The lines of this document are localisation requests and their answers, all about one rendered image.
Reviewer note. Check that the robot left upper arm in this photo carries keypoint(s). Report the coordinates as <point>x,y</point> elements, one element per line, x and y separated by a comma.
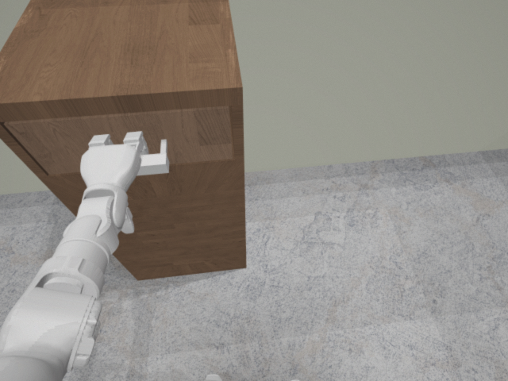
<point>53,332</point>

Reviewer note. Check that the drawer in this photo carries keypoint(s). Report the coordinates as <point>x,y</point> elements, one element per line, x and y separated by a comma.
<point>193,135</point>

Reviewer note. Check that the robot left forearm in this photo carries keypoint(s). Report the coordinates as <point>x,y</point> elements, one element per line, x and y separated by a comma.
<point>80,260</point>

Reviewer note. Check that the cabinet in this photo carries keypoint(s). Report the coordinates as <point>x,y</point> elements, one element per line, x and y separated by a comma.
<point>75,58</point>

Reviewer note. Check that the handle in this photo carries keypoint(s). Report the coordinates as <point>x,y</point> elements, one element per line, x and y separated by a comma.
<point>155,163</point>

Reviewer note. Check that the left robot hand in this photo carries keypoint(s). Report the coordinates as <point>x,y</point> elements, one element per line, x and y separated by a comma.
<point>114,164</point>

